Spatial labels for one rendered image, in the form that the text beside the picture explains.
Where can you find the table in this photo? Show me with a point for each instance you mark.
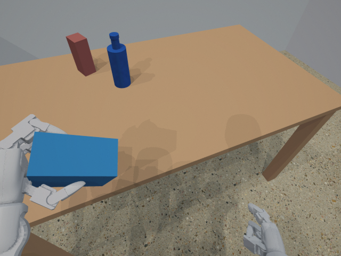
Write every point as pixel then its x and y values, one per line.
pixel 192 97

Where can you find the sponge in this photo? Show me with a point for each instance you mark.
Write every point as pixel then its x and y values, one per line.
pixel 58 160

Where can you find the left robot hand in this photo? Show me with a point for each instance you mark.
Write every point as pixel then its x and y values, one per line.
pixel 14 164

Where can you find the robot left forearm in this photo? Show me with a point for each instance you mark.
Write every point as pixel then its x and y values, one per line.
pixel 14 228

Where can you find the right robot hand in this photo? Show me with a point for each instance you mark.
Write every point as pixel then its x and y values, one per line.
pixel 267 237

